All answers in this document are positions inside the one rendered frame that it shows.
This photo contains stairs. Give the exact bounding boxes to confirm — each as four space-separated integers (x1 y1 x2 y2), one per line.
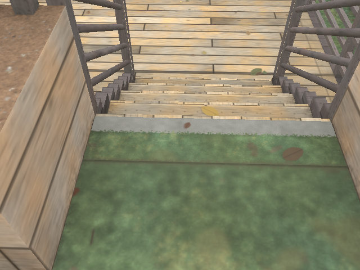
107 78 313 118

